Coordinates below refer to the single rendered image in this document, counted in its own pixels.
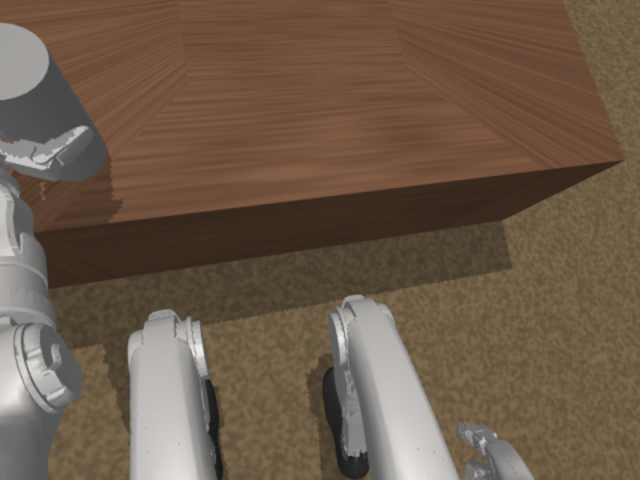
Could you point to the left robot hand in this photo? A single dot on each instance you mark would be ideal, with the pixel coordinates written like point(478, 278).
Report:
point(38, 160)

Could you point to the right robot foot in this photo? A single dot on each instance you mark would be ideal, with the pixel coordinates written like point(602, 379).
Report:
point(351, 467)

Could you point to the left robot arm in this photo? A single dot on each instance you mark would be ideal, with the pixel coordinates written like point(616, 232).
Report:
point(38, 374)

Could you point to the right robot hand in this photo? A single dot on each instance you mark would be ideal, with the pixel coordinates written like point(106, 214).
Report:
point(504, 463)

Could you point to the left robot foot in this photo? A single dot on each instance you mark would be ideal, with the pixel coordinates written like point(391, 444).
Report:
point(213, 429)

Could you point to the can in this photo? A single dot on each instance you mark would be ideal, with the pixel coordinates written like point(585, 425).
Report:
point(38, 104)

